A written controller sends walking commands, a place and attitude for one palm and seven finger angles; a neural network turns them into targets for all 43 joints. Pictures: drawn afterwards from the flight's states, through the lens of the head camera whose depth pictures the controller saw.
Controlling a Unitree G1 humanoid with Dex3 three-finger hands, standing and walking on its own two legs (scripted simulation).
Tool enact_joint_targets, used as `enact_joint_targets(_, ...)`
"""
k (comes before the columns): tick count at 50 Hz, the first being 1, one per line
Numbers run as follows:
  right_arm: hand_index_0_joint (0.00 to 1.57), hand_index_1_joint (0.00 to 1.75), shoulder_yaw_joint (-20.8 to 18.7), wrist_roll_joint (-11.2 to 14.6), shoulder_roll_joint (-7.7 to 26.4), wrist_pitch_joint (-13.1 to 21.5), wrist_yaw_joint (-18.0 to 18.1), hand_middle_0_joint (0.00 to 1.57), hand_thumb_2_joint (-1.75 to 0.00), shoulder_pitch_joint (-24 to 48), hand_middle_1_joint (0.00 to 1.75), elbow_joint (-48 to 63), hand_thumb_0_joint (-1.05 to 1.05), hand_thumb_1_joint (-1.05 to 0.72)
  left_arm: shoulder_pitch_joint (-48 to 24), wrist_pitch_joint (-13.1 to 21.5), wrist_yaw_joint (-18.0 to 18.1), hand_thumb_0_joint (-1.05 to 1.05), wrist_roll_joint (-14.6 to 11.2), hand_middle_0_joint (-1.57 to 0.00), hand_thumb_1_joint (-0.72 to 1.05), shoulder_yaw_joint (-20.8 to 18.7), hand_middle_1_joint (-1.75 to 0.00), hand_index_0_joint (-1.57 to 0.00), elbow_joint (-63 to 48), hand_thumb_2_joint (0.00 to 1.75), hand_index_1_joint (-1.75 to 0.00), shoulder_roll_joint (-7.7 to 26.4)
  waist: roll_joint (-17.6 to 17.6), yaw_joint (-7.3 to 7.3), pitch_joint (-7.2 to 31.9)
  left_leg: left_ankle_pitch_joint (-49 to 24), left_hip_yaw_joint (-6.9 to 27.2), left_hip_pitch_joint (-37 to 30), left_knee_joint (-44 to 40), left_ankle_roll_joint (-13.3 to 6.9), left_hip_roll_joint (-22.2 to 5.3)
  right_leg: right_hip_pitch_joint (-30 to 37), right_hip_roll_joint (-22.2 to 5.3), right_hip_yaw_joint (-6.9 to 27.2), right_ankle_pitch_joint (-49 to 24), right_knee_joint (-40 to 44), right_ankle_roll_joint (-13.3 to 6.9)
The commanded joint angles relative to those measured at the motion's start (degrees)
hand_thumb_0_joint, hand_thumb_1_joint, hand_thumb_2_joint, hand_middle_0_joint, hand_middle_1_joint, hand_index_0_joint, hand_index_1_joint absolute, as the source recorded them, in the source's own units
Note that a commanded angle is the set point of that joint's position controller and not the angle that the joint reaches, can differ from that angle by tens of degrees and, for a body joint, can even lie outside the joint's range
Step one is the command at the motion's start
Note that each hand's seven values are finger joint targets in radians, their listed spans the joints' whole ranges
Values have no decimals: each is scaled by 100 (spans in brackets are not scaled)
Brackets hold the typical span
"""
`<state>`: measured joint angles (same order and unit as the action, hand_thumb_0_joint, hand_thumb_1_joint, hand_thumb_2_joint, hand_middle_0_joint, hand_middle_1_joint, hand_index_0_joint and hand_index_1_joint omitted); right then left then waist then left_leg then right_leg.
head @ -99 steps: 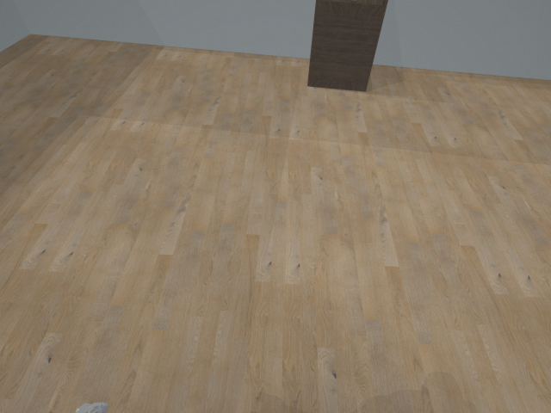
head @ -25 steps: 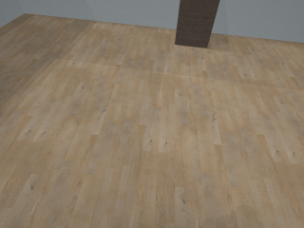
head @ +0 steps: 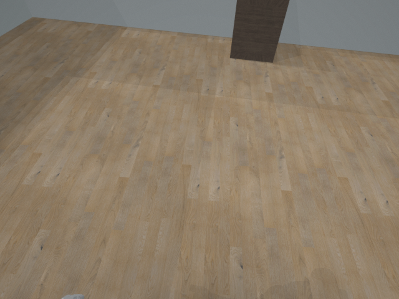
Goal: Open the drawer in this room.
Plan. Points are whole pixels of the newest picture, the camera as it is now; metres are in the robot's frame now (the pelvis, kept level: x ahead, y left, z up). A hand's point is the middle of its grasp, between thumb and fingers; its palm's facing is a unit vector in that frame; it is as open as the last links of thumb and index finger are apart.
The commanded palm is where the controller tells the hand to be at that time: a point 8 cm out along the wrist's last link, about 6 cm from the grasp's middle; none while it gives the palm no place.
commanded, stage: turn or walk to find it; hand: left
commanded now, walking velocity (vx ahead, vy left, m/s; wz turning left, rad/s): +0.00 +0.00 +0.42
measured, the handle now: out of the picture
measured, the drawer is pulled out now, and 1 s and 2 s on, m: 0.00 0.00 0.00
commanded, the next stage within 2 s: stand and wait in 0.04 s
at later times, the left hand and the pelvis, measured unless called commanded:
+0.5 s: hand out of the picture -0.02 +0.19 -0.19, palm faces +0.10 -0.97 -0.20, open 7.4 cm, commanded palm none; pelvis -0.01 +0.01 -0.01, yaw +4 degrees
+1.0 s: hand out of the picture +0.03 +0.21 -0.15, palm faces +0.28 -0.92 -0.28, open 7.4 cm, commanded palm none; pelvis -0.04 -0.02 -0.01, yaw +16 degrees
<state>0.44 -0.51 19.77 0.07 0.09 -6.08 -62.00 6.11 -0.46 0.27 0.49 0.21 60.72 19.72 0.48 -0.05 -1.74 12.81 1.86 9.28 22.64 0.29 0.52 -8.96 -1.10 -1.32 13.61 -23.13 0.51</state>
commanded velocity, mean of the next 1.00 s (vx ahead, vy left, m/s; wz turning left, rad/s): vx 0.00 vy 0.00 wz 0.26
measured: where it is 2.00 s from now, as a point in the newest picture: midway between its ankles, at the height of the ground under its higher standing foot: outside the picture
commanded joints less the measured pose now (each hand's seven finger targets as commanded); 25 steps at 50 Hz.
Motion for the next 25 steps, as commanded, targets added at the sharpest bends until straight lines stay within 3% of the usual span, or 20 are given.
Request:
enact_joint_targets(1,20,30,-154,-18,499,-52,19,20,-90,-86,30,417,0,-90,377,-37,145,0,9,-20,90,-184,-30,-20,-387,90,-30,625,30,104,441,-1690,460,498,293,-89,-566,346,-858,379,-1464,-164,-101)
enact_joint_targets(5,20,30,-186,-20,347,-91,31,20,-90,-308,30,504,0,-90,401,-40,170,0,11,-20,90,-207,-30,-20,-550,90,-30,587,294,32,567,-1554,385,432,665,-35,-429,122,-1091,469,-1439,-216,-301)
enact_joint_targets(7,20,30,-196,-18,305,-73,35,20,-90,-413,30,469,0,-90,350,-35,172,0,7,-20,90,-182,-30,-20,-575,90,-30,459,99,-10,525,-1682,560,331,481,-82,-518,-32,-881,311,-1217,-380,-207)
enact_joint_targets(10,20,30,-194,-2,299,-15,52,20,-90,-394,30,413,0,-90,489,-30,177,0,4,-20,90,-150,-30,-20,-511,90,-30,246,-275,70,415,-1727,912,474,114,-263,-707,57,-551,105,-638,-437,-9)
enact_joint_targets(19,20,30,-198,20,-93,17,93,20,-90,-663,30,229,0,-90,897,24,192,0,16,-20,90,-166,-30,-20,-201,90,-30,-46,-70,51,89,-1026,741,731,54,-201,-510,94,-647,217,-387,-65,-81)
enact_joint_targets(22,20,30,-239,8,-118,-44,92,20,-90,-663,30,359,0,-90,1036,-16,205,0,30,-20,90,-246,-30,-20,-239,90,-30,-3,94,80,-6,-778,665,1104,367,-195,-392,60,-856,244,-163,-19,-148)
enact_joint_targets(25,20,30,-306,-14,-164,-121,89,20,-90,-785,30,511,0,-90,1013,-46,212,0,53,-20,90,-335,-30,-20,-391,90,-30,157,540,37,81,-382,322,1157,1127,-135,-206,-224,-1387,525,67,202,-466)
